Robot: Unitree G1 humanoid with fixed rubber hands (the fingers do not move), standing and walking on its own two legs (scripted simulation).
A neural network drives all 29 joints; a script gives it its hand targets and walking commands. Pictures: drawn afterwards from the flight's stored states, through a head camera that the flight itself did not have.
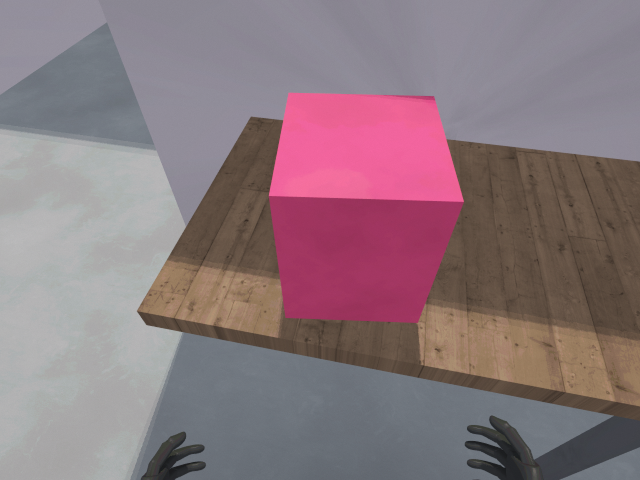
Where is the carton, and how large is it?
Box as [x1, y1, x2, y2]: [269, 93, 463, 322]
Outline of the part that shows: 288,93 269,192 270,208 285,317 417,322 463,202 433,96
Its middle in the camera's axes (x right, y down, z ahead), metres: +0.05 -0.04 +0.56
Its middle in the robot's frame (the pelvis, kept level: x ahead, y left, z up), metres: +0.47 -0.01 +0.07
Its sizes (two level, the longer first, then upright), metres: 0.210 0.200 0.250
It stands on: a table, 0.73 m high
